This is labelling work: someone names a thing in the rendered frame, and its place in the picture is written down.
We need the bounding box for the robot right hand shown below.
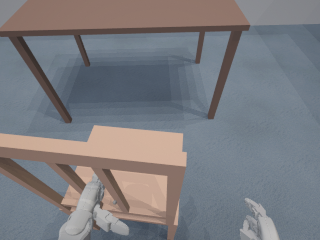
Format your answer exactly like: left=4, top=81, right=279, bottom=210
left=240, top=198, right=280, bottom=240

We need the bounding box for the robot left forearm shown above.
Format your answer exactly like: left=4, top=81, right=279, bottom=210
left=58, top=210, right=94, bottom=240

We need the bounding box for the table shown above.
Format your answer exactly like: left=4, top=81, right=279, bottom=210
left=0, top=0, right=250, bottom=124

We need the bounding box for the chair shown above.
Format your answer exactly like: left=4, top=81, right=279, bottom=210
left=0, top=125, right=187, bottom=240

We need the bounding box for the robot left hand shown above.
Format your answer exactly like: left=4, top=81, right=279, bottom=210
left=76, top=173, right=130, bottom=236

